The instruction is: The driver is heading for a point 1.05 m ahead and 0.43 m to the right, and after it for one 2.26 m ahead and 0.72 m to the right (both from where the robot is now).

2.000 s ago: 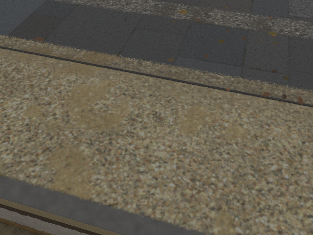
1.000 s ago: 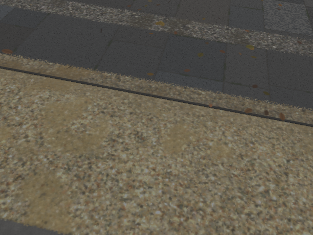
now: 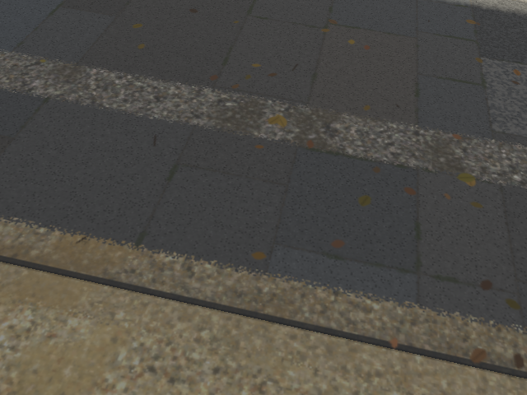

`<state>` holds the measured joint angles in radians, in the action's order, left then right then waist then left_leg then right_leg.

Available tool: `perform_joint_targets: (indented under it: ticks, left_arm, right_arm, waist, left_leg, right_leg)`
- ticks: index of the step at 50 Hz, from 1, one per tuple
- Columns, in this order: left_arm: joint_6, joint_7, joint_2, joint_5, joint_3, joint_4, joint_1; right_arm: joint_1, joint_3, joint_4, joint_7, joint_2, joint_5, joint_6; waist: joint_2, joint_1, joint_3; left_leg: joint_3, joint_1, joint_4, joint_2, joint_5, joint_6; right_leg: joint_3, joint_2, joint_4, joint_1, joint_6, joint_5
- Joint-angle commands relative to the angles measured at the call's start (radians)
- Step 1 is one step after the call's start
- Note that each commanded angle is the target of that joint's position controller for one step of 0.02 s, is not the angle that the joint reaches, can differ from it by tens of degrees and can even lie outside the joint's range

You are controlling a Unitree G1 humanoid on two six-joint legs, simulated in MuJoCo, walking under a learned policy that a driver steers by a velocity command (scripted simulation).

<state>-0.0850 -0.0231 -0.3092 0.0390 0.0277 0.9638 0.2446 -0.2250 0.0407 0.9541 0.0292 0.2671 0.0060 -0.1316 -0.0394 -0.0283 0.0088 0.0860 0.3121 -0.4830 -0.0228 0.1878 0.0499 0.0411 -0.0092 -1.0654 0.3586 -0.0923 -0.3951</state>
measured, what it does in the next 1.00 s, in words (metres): walks ahead, turning right: right foot, then left foot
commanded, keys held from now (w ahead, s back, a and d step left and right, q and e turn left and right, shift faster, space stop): w+e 1.00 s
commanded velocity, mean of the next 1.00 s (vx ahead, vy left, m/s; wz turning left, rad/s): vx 0.50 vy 0.00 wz -0.52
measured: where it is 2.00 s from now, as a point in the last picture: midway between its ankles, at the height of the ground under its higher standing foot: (398, 271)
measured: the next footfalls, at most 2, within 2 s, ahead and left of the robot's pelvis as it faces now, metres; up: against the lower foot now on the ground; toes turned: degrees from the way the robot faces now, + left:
right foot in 0.44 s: +0.41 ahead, -0.14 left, +0.00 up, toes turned -17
left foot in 0.92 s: +0.75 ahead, -0.07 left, +0.00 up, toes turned -35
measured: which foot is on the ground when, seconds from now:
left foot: down 0.00-0.42, up 0.44-0.90, down 0.92-1.00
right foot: up 0.00-0.42, down 0.44-0.94, up 0.96-1.00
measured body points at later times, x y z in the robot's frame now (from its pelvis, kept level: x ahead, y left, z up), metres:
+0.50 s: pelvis +0.29 -0.05 -0.03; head +0.32 -0.05 +0.42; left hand +0.52 +0.16 -0.13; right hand +0.24 -0.33 -0.16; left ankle +0.10 +0.11 -0.64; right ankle +0.37 -0.13 -0.74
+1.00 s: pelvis +0.58 -0.10 -0.02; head +0.60 -0.12 +0.43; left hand +0.78 +0.11 -0.13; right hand +0.63 -0.43 -0.09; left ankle +0.72 -0.05 -0.74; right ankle +0.39 -0.13 -0.68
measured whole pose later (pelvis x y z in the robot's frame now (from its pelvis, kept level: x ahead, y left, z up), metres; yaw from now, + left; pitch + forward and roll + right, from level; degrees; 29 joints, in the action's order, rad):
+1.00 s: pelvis +0.58 -0.10 -0.02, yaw -34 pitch +3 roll +2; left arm -0.03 0.01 -0.29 0.03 0.08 0.74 0.36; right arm -0.08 0.05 0.66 0.01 0.26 0.01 -0.13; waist -0.02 0.06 0.00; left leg 0.00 0.46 -0.55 0.03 0.14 0.01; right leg 0.18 -0.09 -1.04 0.27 -0.04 -0.52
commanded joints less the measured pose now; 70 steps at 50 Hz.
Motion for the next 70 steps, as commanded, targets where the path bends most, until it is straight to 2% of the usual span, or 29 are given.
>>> perform_joint_targets:
  ticks: [1,5,9,15,19,21,22,23,24,25,26,28,30,33,38,42,45,46,47,48,49,50,51,53,55,59,65,68,70]
  left_arm:
    - [-0.011,0.001,-0.068,0.007,0.021,-0.065,-0.035]
    - [0.019,-0.008,-0.028,0.021,0.034,-0.076,-0.048]
    - [0.023,-0.024,0.000,-0.002,0.036,-0.122,-0.133]
    - [0.014,-0.060,0.043,-0.014,0.015,-0.209,-0.293]
    - [0.022,-0.073,-0.020,-0.006,0.043,-0.226,-0.192]
    - [0.035,-0.047,-0.113,-0.010,0.091,-0.191,-0.004]
    - [0.046,-0.020,-0.166,-0.019,0.122,-0.164,0.140]
    - [0.058,0.002,-0.224,-0.016,0.123,-0.146,0.145]
    - [0.037,-0.005,-0.213,-0.034,0.113,-0.192,0.140]
    - [0.024,-0.008,-0.146,-0.027,0.102,-0.192,0.133]
    - [0.013,-0.008,-0.116,-0.020,0.094,-0.205,0.075]
    - [0.002,-0.017,-0.081,-0.026,0.081,-0.244,-0.035]
    - [0.006,-0.009,-0.080,-0.029,0.078,-0.263,-0.051]
    - [0.010,0.015,-0.112,-0.030,0.088,-0.267,0.004]
    - [0.031,0.040,-0.121,-0.014,0.094,-0.265,0.095]
    - [0.047,0.046,-0.117,-0.010,0.095,-0.267,0.132]
    - [0.051,0.045,-0.107,-0.012,0.095,-0.278,0.106]
    - [0.045,0.039,-0.072,-0.016,0.083,-0.291,0.092]
    - [0.038,0.036,-0.008,-0.034,0.059,-0.319,0.089]
    - [0.029,0.035,0.026,-0.003,0.046,-0.341,0.241]
    - [0.033,0.039,-0.088,0.008,0.064,-0.307,0.226]
    - [0.040,0.038,-0.136,-0.001,0.077,-0.322,0.107]
    - [0.044,0.038,-0.124,-0.013,0.078,-0.336,0.050]
    - [0.049,0.029,-0.088,-0.013,0.082,-0.352,0.026]
    - [0.062,0.025,-0.047,-0.005,0.075,-0.353,0.036]
    - [0.070,0.018,-0.022,-0.020,0.064,-0.377,-0.042]
    - [0.051,-0.013,0.004,-0.017,0.049,-0.398,-0.197]
    - [0.049,-0.022,-0.015,-0.017,0.054,-0.421,-0.239]
    - [0.047,-0.022,-0.049,-0.027,0.074,-0.410,-0.164]
  right_arm:
    - [-0.076,0.006,-0.019,-0.006,0.076,-0.004,-0.018]
    - [-0.100,0.010,-0.024,-0.022,0.094,0.013,-0.023]
    - [-0.094,0.013,-0.042,-0.040,0.114,0.018,-0.018]
    - [-0.198,0.028,-0.028,-0.053,0.141,-0.005,0.013]
    - [-0.152,0.046,-0.063,-0.068,0.188,-0.002,0.054]
    - [-0.098,0.056,-0.087,-0.078,0.204,-0.012,0.082]
    - [-0.082,0.055,-0.102,-0.076,0.205,-0.014,0.076]
    - [-0.144,0.013,-0.127,-0.060,0.045,0.034,0.048]
    - [-0.165,0.000,-0.194,-0.049,0.023,-0.009,0.005]
    - [-0.032,0.014,-0.211,-0.041,0.095,-0.043,-0.028]
    - [0.000,0.015,-0.233,-0.039,0.110,-0.050,-0.042]
    - [-0.023,0.032,-0.228,-0.052,0.136,-0.009,-0.027]
    - [-0.051,0.042,-0.239,-0.047,0.135,0.009,0.005]
    - [0.039,0.034,-0.289,-0.051,0.104,0.021,0.024]
    - [0.242,0.013,-0.350,-0.040,0.056,0.008,0.016]
    - [0.299,0.028,-0.374,-0.018,0.098,-0.009,-0.004]
    - [0.184,0.055,-0.355,-0.012,0.137,-0.015,-0.019]
    - [0.079,0.073,-0.341,-0.017,0.173,-0.002,-0.027]
    - [-0.085,0.088,-0.334,-0.028,0.239,0.016,-0.025]
    - [-0.153,0.104,-0.285,-0.019,0.287,0.020,-0.010]
    - [-0.132,0.080,-0.311,-0.017,0.180,0.000,-0.001]
    - [-0.092,0.066,-0.319,-0.025,0.126,-0.004,0.010]
    - [-0.044,0.059,-0.321,-0.026,0.120,0.006,0.019]
    - [0.000,0.049,-0.308,-0.027,0.090,0.016,0.021]
    - [0.007,0.052,-0.290,-0.025,0.087,0.006,0.013]
    - [-0.013,0.074,-0.251,-0.028,0.147,0.002,0.010]
    - [-0.052,0.084,-0.204,-0.030,0.181,-0.017,0.030]
    - [-0.082,0.093,-0.175,-0.024,0.208,-0.038,0.042]
    - [-0.066,0.095,-0.164,-0.027,0.229,-0.050,0.053]
  waist:
    - [0.138,-0.021,0.004]
    - [0.113,-0.014,-0.072]
    - [0.090,-0.016,-0.130]
    - [0.076,-0.062,-0.156]
    - [0.177,0.040,-0.039]
    - [0.168,0.156,0.074]
    - [0.101,0.232,0.135]
    - [-0.189,0.117,0.165]
    - [-0.167,0.084,0.321]
    - [-0.024,0.143,0.234]
    - [0.041,0.103,0.129]
    - [0.113,0.011,0.054]
    - [0.073,-0.023,0.025]
    - [0.027,0.005,-0.006]
    - [-0.023,0.096,-0.001]
    - [-0.050,0.115,0.009]
    - [-0.104,0.040,0.040]
    - [-0.092,-0.018,0.117]
    - [0.020,-0.080,0.273]
    - [0.409,-0.004,0.382]
    - [0.283,-0.031,0.298]
    - [0.179,-0.062,0.163]
    - [0.104,-0.044,0.083]
    - [0.134,0.001,0.006]
    - [0.165,0.017,-0.005]
    - [0.122,0.010,-0.016]
    - [0.106,-0.041,-0.049]
    - [0.118,-0.034,-0.076]
    - [0.132,0.035,-0.026]
  left_leg:
    - [-0.341,-0.339,0.317,-0.277,0.113,0.118]
    - [-0.152,-0.278,0.348,-0.241,-0.076,0.086]
    - [-0.014,-0.236,0.379,-0.223,-0.211,0.081]
    - [0.119,-0.396,0.350,-0.232,-0.503,0.055]
    - [0.168,-0.521,0.111,-0.260,-1.097,0.052]
    - [0.169,-0.437,-0.196,-0.244,-1.120,0.026]
    - [0.161,-0.238,-0.473,-0.188,-0.836,-0.017]
    - [0.110,0.122,-0.797,-0.027,0.293,-0.048]
    - [-0.122,0.402,-1.044,0.098,0.441,-0.072]
    - [-0.204,0.493,-1.049,0.022,0.341,-0.046]
    - [-0.193,0.501,-0.954,-0.024,0.228,-0.032]
    - [-0.191,0.374,-0.823,-0.082,0.143,-0.055]
    - [-0.179,0.304,-0.728,-0.115,0.131,-0.082]
    - [-0.141,0.313,-0.551,-0.113,0.017,-0.121]
    - [-0.126,0.264,-0.161,-0.023,-0.244,-0.132]
    - [-0.152,0.229,-0.030,0.018,-0.219,-0.105]
    - [-0.142,0.066,0.042,0.035,-0.136,-0.040]
    - [-0.169,-0.116,0.053,-0.015,-0.150,0.006]
    - [-0.354,-0.394,0.022,-0.206,-0.127,0.076]
    - [-0.834,-0.683,0.122,-0.411,0.099,0.230]
    - [-0.868,-0.638,0.157,-0.405,0.319,0.199]
    - [-0.692,-0.510,0.170,-0.357,0.300,0.151]
    - [-0.565,-0.375,0.186,-0.313,0.170,0.130]
    - [-0.396,-0.212,0.234,-0.244,0.015,0.117]
    - [-0.301,-0.159,0.280,-0.228,-0.036,0.130]
    - [-0.199,-0.195,0.325,-0.268,-0.139,0.161]
    - [-0.021,-0.227,0.326,-0.238,-0.179,0.112]
    - [-0.014,-0.292,0.298,-0.278,-0.225,0.105]
    - [0.027,-0.314,0.160,-0.272,-0.510,0.081]
  right_leg:
    - [0.088,0.107,-0.104,0.360,-0.005,0.131]
    - [0.094,0.104,0.000,0.363,0.026,0.252]
    - [0.054,0.112,0.200,0.370,0.042,0.407]
    - [-0.115,0.080,0.437,0.358,0.011,0.462]
    - [-0.199,-0.013,0.425,0.211,-0.049,0.304]
    - [-0.196,-0.069,0.471,-0.074,-0.090,0.283]
    - [-0.063,-0.022,0.557,-0.336,-0.128,0.294]
    - [0.264,0.188,0.493,-0.582,-0.198,0.436]
    - [0.785,0.341,0.674,-0.766,-0.384,0.198]
    - [0.702,0.318,0.760,-0.696,-0.323,0.194]
    - [0.561,0.282,0.773,-0.552,-0.282,0.227]
    - [0.420,0.214,0.806,-0.297,-0.245,0.364]
    - [0.340,0.172,0.837,-0.167,-0.232,0.429]
    - [0.241,0.121,0.848,-0.072,-0.213,0.536]
    - [0.205,0.063,0.792,-0.099,-0.143,0.418]
    - [0.317,0.108,0.688,-0.205,-0.119,0.356]
    - [0.379,0.113,0.580,-0.237,-0.081,0.416]
    - [0.337,0.062,0.436,-0.197,-0.046,0.453]
    - [0.245,-0.001,0.157,-0.057,-0.005,0.280]
    - [0.145,-0.110,-0.133,0.299,0.050,-0.211]
    - [0.168,-0.020,-0.263,0.415,0.065,-0.171]
    - [0.134,0.010,-0.287,0.446,0.076,-0.073]
    - [0.103,0.041,-0.265,0.414,0.083,-0.004]
    - [0.092,0.093,-0.188,0.350,0.080,0.056]
    - [0.061,0.108,-0.133,0.323,0.083,0.064]
    - [0.058,0.134,0.025,0.378,0.100,0.177]
    - [-0.024,0.098,0.335,0.268,0.076,0.357]
    - [-0.049,0.073,0.422,0.235,0.038,0.259]
    - [-0.100,0.019,0.498,0.082,-0.002,0.214]
Keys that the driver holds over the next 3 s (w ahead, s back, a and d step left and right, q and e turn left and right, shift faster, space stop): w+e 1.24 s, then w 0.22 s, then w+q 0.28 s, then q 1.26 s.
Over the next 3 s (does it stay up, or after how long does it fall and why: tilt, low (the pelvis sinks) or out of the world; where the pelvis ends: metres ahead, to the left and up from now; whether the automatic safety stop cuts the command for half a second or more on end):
stays up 0.97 -0.53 0.00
